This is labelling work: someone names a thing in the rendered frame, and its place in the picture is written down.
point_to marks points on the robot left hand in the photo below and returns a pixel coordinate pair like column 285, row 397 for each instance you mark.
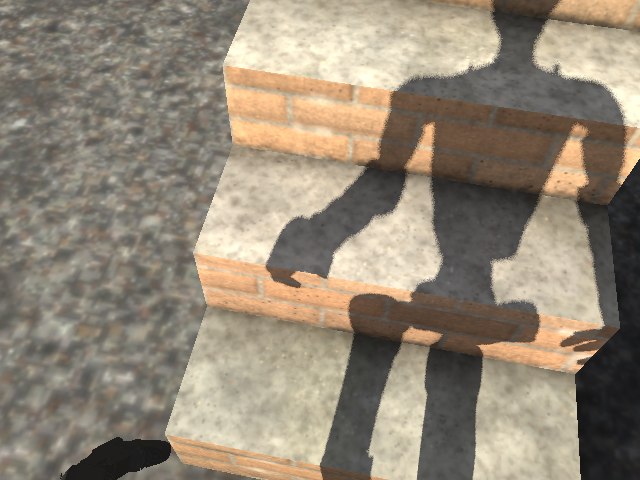
column 116, row 457

